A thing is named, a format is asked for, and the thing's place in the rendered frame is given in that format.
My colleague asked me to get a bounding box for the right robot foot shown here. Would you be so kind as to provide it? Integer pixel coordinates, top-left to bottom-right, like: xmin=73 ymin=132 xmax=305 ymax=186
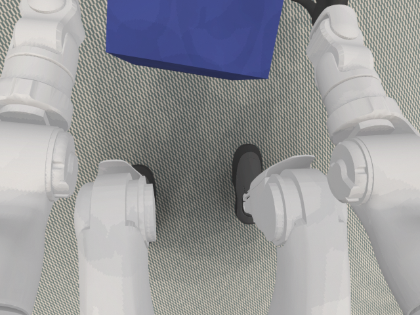
xmin=232 ymin=144 xmax=263 ymax=224

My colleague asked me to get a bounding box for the robot left forearm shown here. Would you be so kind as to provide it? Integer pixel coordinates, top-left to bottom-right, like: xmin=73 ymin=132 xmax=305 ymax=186
xmin=0 ymin=0 xmax=85 ymax=132

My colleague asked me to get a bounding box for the left robot upper arm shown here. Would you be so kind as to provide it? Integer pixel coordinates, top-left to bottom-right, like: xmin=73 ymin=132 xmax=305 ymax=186
xmin=0 ymin=121 xmax=78 ymax=315

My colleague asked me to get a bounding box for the carton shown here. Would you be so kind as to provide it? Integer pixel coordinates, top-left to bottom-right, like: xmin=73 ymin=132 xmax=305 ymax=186
xmin=106 ymin=0 xmax=284 ymax=80

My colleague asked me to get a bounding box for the robot right forearm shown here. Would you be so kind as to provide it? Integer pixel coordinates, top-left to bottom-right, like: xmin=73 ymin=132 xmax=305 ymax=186
xmin=306 ymin=5 xmax=420 ymax=145

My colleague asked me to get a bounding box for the left robot foot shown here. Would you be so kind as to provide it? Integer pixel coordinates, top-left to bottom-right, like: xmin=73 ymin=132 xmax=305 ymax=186
xmin=132 ymin=164 xmax=156 ymax=244

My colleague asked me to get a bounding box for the robot foot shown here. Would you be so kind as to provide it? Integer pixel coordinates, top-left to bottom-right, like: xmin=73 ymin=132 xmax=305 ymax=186
xmin=232 ymin=144 xmax=263 ymax=224
xmin=132 ymin=164 xmax=156 ymax=244

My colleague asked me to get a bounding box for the right robot hand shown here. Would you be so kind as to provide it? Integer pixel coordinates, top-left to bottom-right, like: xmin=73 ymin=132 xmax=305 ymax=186
xmin=292 ymin=0 xmax=348 ymax=26

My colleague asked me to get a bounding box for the right robot upper arm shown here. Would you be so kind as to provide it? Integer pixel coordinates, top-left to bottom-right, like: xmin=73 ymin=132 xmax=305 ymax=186
xmin=327 ymin=133 xmax=420 ymax=315

